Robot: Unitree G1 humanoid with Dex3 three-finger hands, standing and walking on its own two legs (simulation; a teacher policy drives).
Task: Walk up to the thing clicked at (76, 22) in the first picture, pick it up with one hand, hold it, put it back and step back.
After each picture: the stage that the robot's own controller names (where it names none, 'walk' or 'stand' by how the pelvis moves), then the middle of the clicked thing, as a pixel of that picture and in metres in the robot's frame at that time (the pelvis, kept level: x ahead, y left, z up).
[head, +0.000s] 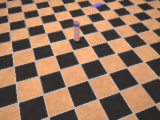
stand; (76, 31) +1.57 +0.06 -0.66
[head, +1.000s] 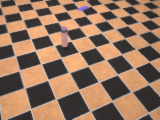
walk; (64, 37) +1.44 +0.11 -0.65
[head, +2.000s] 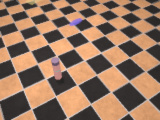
walk; (56, 69) +0.95 +0.21 -0.64
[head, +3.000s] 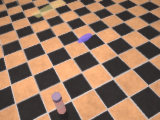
walk; (59, 103) +0.60 +0.24 -0.63
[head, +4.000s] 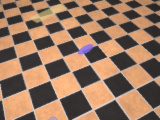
stand; out of the picture +0.41 +0.21 -0.64
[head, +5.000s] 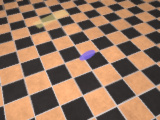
walk; out of the picture +0.39 +0.21 -0.66
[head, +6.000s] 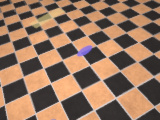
walk; out of the picture +0.42 +0.25 -0.64
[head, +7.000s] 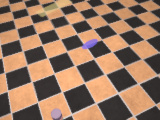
stand; (58, 119) +0.44 +0.22 -0.64
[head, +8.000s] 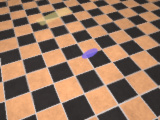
stand; out of the picture +0.40 +0.20 -0.64
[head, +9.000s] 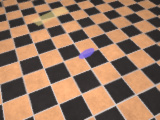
stand; out of the picture +0.38 +0.22 -0.66
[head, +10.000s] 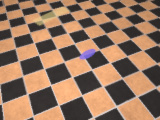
stand; out of the picture +0.37 +0.21 -0.66
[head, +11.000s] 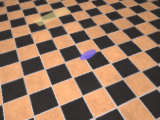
stand; out of the picture +0.37 +0.21 -0.66
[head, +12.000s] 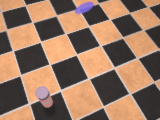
go down; (45, 98) +0.41 +0.21 -0.50
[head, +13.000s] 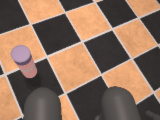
go down; (26, 64) +0.45 +0.24 -0.27
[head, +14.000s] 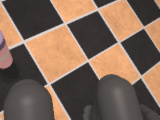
close in; out of the picture +0.44 +0.27 -0.19
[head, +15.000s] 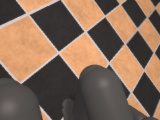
close; out of the picture +0.43 +0.29 -0.15
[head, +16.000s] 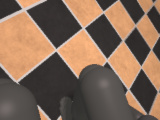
lift; out of the picture +0.42 +0.30 -0.16
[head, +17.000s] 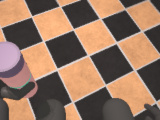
lift; (18, 76) +0.35 +0.21 +0.00
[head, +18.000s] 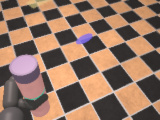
hold; (33, 90) +0.32 +0.17 +0.03
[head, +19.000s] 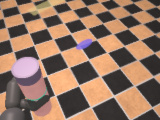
hold; (35, 91) +0.32 +0.17 +0.03
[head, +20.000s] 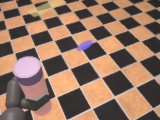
hold; (36, 90) +0.32 +0.16 +0.04
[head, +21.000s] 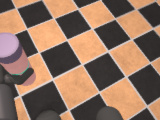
crouch; (17, 64) +0.41 +0.20 -0.03
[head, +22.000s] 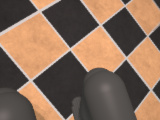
lower; out of the picture +0.47 +0.28 -0.13
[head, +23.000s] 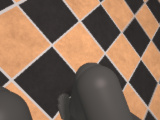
lower; out of the picture +0.44 +0.29 -0.16
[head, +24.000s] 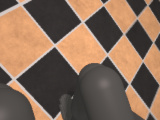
lower; out of the picture +0.43 +0.30 -0.16
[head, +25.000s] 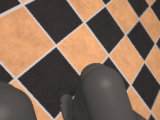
lower; out of the picture +0.42 +0.30 -0.16
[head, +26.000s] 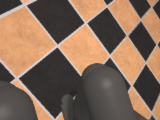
lower; out of the picture +0.42 +0.30 -0.16
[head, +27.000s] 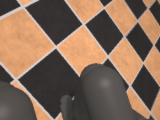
open; out of the picture +0.42 +0.30 -0.16
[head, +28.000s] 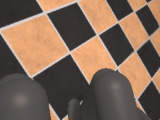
stand; out of the picture +0.42 +0.29 -0.17
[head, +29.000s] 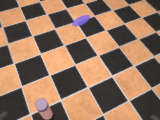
stand; (44, 109) +0.40 +0.22 -0.52
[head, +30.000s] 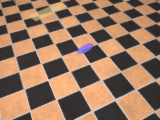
stand; out of the picture +0.38 +0.22 -0.60
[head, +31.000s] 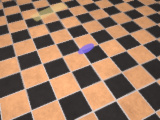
stand; out of the picture +0.39 +0.21 -0.60
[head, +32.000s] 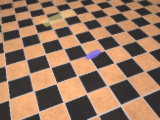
stand; out of the picture +0.40 +0.20 -0.65
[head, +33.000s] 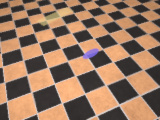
stand; out of the picture +0.38 +0.21 -0.66
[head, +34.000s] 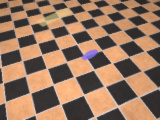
stand; out of the picture +0.38 +0.22 -0.66
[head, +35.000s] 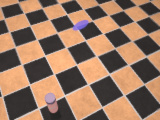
walk; (51, 103) +0.47 +0.19 -0.64
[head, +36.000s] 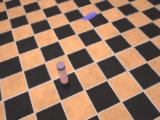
walk; (62, 73) +0.78 +0.22 -0.64
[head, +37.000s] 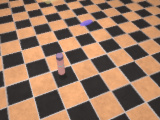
stand; (60, 64) +1.04 +0.21 -0.64
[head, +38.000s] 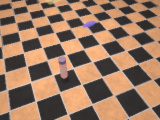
stand; (63, 67) +0.99 +0.19 -0.66
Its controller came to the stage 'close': yes
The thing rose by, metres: 0.68
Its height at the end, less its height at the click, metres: +0.00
